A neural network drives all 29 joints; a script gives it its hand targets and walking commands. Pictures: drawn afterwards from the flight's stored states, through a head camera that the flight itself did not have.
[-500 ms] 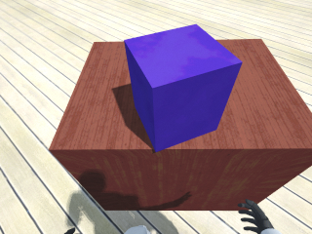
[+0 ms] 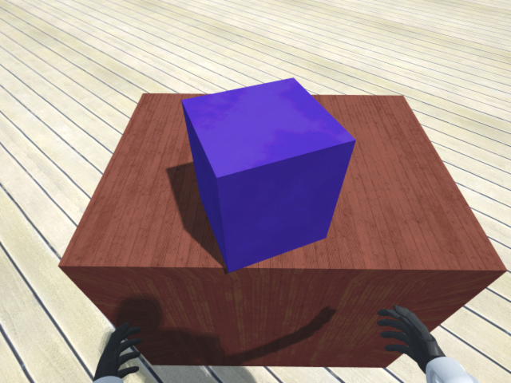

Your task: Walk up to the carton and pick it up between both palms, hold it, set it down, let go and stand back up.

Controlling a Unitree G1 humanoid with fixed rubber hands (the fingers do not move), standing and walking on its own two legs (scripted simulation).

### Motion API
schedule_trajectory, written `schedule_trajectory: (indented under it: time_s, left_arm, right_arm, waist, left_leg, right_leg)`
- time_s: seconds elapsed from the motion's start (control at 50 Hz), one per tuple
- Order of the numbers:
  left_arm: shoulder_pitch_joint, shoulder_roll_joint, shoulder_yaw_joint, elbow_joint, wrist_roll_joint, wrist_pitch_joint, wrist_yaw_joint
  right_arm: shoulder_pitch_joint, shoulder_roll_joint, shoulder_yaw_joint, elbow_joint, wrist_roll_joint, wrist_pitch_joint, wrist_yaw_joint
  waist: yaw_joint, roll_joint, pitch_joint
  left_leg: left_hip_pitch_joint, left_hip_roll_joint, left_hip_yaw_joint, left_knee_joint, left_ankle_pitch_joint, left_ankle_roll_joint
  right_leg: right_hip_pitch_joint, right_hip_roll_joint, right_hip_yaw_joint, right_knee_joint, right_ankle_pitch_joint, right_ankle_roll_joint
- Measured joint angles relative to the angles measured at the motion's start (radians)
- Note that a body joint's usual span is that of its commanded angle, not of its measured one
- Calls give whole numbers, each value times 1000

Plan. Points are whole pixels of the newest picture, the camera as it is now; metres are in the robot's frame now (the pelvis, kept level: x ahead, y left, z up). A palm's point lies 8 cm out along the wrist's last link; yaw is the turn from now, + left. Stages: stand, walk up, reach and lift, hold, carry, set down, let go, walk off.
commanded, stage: reach and lift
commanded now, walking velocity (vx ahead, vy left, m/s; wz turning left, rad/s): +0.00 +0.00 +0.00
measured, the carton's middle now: (260, 175) +0.45 +0.04 +0.07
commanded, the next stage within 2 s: none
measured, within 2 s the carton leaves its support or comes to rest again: neither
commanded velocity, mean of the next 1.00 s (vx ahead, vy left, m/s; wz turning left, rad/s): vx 0.00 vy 0.00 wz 0.00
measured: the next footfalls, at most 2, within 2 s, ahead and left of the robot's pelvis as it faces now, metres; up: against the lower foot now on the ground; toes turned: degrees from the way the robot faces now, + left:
none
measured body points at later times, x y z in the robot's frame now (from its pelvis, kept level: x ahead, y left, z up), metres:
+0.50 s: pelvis +0.03 -0.02 +0.00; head +0.01 -0.01 +0.45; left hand +0.18 +0.23 -0.03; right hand +0.22 -0.25 -0.03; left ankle +0.03 +0.14 -0.74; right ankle -0.03 -0.10 -0.74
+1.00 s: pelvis +0.00 -0.02 +0.00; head -0.02 -0.02 +0.45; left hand +0.21 +0.18 +0.04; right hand +0.24 -0.27 +0.02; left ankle +0.03 +0.14 -0.74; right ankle -0.03 -0.10 -0.74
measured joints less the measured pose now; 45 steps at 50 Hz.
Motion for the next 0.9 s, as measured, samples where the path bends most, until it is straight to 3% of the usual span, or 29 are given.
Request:
schedule_trajectory:
  time_s: [0.24, 0.44, 0.72, 0.9]
  left_arm:
    - [111, 15, 7, -114, -44, -109, -18]
    - [156, -31, 17, -231, -11, -129, 4]
    - [213, -117, -14, -412, 22, -128, 67]
    - [130, -159, -61, -468, 0, -110, 137]
  right_arm:
    - [88, 31, 49, -57, 47, -93, -35]
    - [124, -37, 98, -140, 160, -120, -12]
    - [158, -105, 96, -281, 265, -116, 36]
    - [101, -139, 84, -319, 341, -92, 74]
  waist:
    - [-13, -8, -45]
    - [-20, -28, -71]
    - [-21, -27, -73]
    - [-9, -13, -93]
  left_leg:
    - [15, 13, -24, -43, 1, -23]
    - [34, 23, -17, -72, 2, -32]
    - [22, 35, 0, -81, 18, -34]
    - [-21, 42, 10, -63, 30, -36]
  right_leg:
    - [23, 17, -24, -44, -7, -22]
    - [41, 27, -17, -78, 0, -32]
    - [17, 37, 1, -80, 21, -39]
    - [-41, 42, 12, -39, 25, -41]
